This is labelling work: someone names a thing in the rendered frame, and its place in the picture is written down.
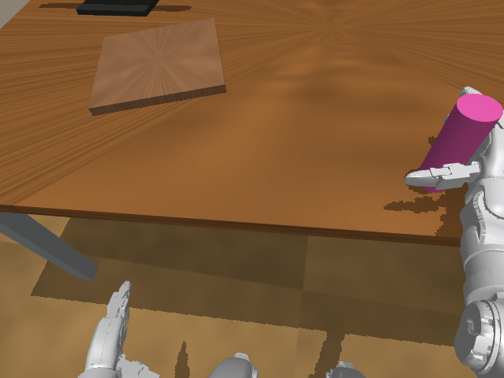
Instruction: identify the right robot hand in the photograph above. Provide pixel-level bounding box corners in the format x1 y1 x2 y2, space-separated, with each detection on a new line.
404 87 504 190

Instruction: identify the left robot hand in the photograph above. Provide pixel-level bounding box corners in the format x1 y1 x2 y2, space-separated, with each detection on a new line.
84 280 160 378

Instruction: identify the table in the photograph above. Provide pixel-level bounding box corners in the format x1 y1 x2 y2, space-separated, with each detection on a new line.
0 0 504 280

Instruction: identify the right robot arm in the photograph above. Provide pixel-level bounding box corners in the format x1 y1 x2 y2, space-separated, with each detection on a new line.
454 178 504 378

